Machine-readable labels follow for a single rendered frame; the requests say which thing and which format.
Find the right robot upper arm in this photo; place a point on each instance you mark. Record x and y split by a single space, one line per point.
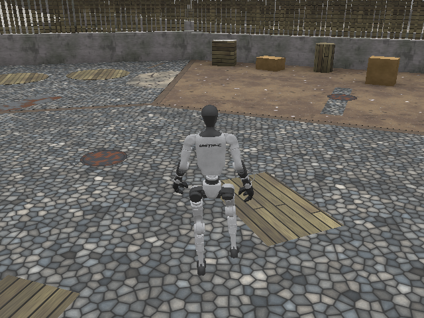
235 150

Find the right robot hand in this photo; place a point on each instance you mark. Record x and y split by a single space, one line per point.
248 192

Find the left robot upper arm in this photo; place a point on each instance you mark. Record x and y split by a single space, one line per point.
186 151

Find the robot left thigh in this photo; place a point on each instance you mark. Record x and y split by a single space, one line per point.
196 200

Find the robot torso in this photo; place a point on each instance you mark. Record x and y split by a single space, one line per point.
211 161

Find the right robot forearm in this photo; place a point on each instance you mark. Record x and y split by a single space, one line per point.
244 177

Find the left robot forearm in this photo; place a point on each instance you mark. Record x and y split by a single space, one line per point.
179 174

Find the left robot hand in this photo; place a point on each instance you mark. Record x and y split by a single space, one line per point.
182 184

